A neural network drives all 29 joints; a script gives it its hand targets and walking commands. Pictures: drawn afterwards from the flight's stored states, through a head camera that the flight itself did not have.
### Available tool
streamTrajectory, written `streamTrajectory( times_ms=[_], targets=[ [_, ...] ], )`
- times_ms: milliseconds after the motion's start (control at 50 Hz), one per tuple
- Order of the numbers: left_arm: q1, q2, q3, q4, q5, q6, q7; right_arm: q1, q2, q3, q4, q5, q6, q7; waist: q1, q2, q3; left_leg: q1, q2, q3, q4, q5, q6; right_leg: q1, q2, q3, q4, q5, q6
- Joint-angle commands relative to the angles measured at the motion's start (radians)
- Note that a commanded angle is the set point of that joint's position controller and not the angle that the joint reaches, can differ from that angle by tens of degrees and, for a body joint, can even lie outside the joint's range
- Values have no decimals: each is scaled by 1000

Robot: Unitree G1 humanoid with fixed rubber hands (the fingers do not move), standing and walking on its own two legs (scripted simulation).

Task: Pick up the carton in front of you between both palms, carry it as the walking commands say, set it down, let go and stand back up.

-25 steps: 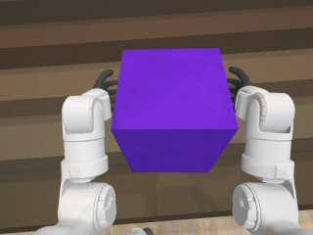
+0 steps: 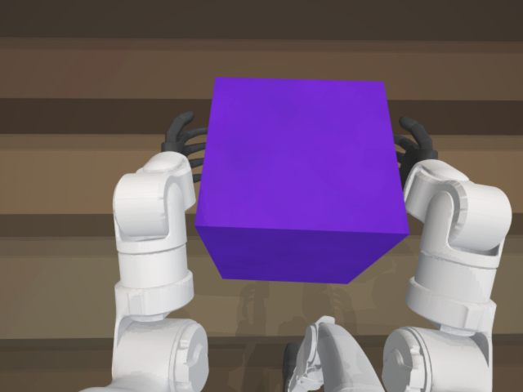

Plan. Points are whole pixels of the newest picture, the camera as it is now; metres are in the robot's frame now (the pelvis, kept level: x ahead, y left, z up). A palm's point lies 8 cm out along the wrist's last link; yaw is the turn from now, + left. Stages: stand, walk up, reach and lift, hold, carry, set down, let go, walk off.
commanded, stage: carry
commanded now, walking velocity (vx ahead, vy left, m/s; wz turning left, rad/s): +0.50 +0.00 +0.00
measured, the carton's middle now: (290, 195) +0.39 +0.01 +0.06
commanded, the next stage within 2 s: none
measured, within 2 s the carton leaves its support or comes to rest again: neither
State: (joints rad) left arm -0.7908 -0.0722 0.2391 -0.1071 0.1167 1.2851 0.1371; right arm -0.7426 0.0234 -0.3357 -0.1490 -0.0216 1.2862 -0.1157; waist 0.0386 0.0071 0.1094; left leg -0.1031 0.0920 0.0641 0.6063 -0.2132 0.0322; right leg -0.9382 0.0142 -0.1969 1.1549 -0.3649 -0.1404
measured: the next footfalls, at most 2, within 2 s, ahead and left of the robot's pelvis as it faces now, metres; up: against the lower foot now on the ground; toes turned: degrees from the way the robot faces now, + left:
left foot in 0.48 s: +0.48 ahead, +0.09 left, +0.15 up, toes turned +4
right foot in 1.00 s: +0.81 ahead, -0.21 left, +0.30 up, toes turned -7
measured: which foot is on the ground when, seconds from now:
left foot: up 0.00-0.46, down 0.48-1.00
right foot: down 0.00-0.48, up 0.50-0.98, down 1.00-1.00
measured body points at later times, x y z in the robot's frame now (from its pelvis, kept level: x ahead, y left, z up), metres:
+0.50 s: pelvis +0.32 +0.01 +0.16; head +0.32 -0.03 +0.61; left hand +0.72 +0.13 +0.37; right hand +0.70 -0.17 +0.35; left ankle +0.44 +0.08 -0.47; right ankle +0.15 -0.06 -0.55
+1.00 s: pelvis +0.61 -0.09 +0.30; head +0.63 -0.06 +0.74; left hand +1.00 +0.07 +0.46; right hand +1.00 -0.23 +0.47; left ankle +0.45 +0.07 -0.44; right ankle +0.77 -0.21 -0.32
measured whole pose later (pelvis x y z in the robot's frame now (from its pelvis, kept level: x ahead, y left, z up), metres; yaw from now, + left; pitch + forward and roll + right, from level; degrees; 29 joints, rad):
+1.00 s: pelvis +0.61 -0.09 +0.30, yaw -1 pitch +5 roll -3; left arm -0.96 0.03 0.27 0.24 0.09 1.38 0.12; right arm -0.92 -0.02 -0.34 0.21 -0.06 1.37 -0.12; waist 0.02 -0.01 -0.06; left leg -0.03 0.18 0.09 0.35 -0.22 0.00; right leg -0.96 -0.05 -0.16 1.17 -0.28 -0.10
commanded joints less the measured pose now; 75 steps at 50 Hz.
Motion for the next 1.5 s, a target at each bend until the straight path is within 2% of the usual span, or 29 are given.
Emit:
streamTrajectory(
  times_ms=[0,60,140,200,260,320,360,400,440,460,480,500,600,680,760,840,900,940,960,980,1000,1020,1060,1100,1200,1280,1360,1400,1480],
  targets=[
    [-660,-981,-741,-29,-490,-18,-214,-700,944,743,-2,349,7,245,113,-270,-1134,-426,-294,-305,1255,-94,-17,1288,-359,1064,-629,847,-307],
    [-814,-1086,-788,-103,-612,-35,-260,-704,907,670,-23,244,-14,207,69,-70,-788,-727,-161,-220,1318,-57,55,1177,-277,740,-599,603,-170],
    [-867,-1101,-787,-105,-670,-38,-274,-668,853,639,16,187,-30,178,58,41,-658,-819,-110,-110,1177,-92,80,1130,-242,572,-713,429,-101],
    [-874,-1046,-754,-59,-654,-23,-276,-658,832,637,67,177,-29,169,90,-13,-616,-983,-107,-19,1251,-211,90,1209,-299,522,-738,701,-153],
    [-851,-983,-677,49,-632,10,-285,-670,797,634,138,167,4,152,108,-48,-561,-1344,-60,-1,1486,-331,110,1371,-315,504,-748,577,-176],
    [-852,-933,-583,158,-604,42,-297,-752,761,608,189,165,38,128,29,-47,-447,-1142,-7,75,1158,-289,93,1056,-224,349,-933,387,-115],
    [-888,-901,-519,192,-576,68,-296,-832,781,609,216,205,65,118,8,-92,-371,-749,-58,180,786,-206,100,742,-154,150,-1043,788,-85],
    [-882,-867,-461,250,-538,96,-288,-875,844,621,260,269,94,117,-57,-282,-531,-477,-159,246,663,-37,143,795,-180,24,-860,1620,-63],
    [-881,-863,-412,285,-493,111,-279,-955,925,628,249,340,103,132,-191,-326,-680,-285,-218,250,426,-66,140,946,-220,-26,-535,1948,-28],
    [-879,-866,-400,294,-475,114,-275,-985,956,630,257,372,99,143,-248,-196,-739,-108,-249,148,188,51,151,920,-156,-22,-214,1885,45],
    [-839,-861,-390,274,-448,102,-262,-900,989,631,266,397,94,162,-220,55,-748,182,11,-357,-64,516,319,514,19,71,299,745,140],
    [-784,-851,-338,335,-391,103,-255,-952,1055,638,284,450,80,180,-189,243,-871,286,201,-801,-145,900,493,339,185,271,771,157,191],
    [-880,-765,-257,229,-265,59,-210,-1259,1236,707,125,637,26,241,-120,-83,-603,105,119,-553,-150,-65,228,59,5,357,689,131,17],
    [-821,-729,-282,245,-238,56,-178,-1193,1188,643,165,596,30,231,-131,-38,-558,194,170,-415,-214,160,241,-39,-48,226,407,14,34],
    [-802,-778,-350,284,-258,90,-175,-1024,1104,566,280,483,64,226,-212,130,-574,484,266,-446,-249,300,322,-481,-96,205,807,-161,29],
    [-838,-855,-406,324,-313,106,-181,-1008,1060,545,297,444,76,236,-207,92,-430,564,209,-354,-306,173,221,-724,-145,196,771,-338,40],
    [-859,-906,-444,333,-360,102,-178,-1020,1046,520,281,426,78,245,-88,143,-391,-117,55,7,-590,330,170,135,-97,-32,69,-80,48],
    [-853,-973,-465,335,-423,91,-178,-962,1026,488,302,392,86,246,60,397,-607,-64,91,118,-285,1395,142,521,33,-121,44,105,8],
    [-862,-999,-479,302,-454,78,-180,-963,1029,488,297,383,84,246,167,374,-713,7,89,130,-10,1544,97,660,81,-144,-119,161,19],
    [-884,-1034,-499,252,-486,62,-187,-954,1024,496,297,362,77,243,224,222,-785,-35,38,83,327,1253,44,835,103,13,-428,183,40],
    [-906,-1052,-539,210,-509,45,-195,-882,1031,503,286,319,64,235,125,-154,-844,-358,-144,10,721,321,-48,1046,-221,690,-706,530,-95],
    [-925,-1100,-566,170,-547,31,-208,-849,989,490,291,275,56,225,83,-307,-1009,-417,-222,-212,1187,19,-34,1112,-354,981,-730,755,-226],
    [-1025,-1149,-608,37,-614,3,-234,-830,988,475,252,237,35,208,54,-124,-927,-573,-164,-245,1316,28,27,1064,-292,819,-604,481,-202],
    [-1084,-1182,-645,-43,-650,-16,-249,-874,979,502,157,228,20,192,35,-121,-757,-730,-106,-215,1254,17,70,1000,-259,707,-625,230,-125],
    [-894,-1122,-668,-23,-611,-15,-250,-744,949,602,130,223,2,174,56,12,-680,-899,-52,-122,1027,-136,90,1110,-305,570,-715,298,-138],
    [-818,-1023,-658,30,-573,7,-258,-727,926,655,154,239,13,173,123,-94,-629,-1352,-48,-78,1524,-351,114,1351,-396,599,-764,439,-218],
    [-848,-944,-609,87,-563,38,-275,-764,866,653,193,238,43,157,63,-31,-447,-1362,11,13,1336,-276,88,1124,-268,412,-891,83,-78],
    [-842,-916,-562,128,-554,56,-278,-809,859,642,214,247,60,144,21,-134,-409,-1031,18,90,1040,-215,73,868,-206,276,-1077,179,-89],
    [-790,-878,-451,275,-484,88,-278,-835,943,631,300,324,84,142,-117,-343,-609,-443,-151,245,596,-24,142,863,-202,-9,-814,1637,-49]
  ],
)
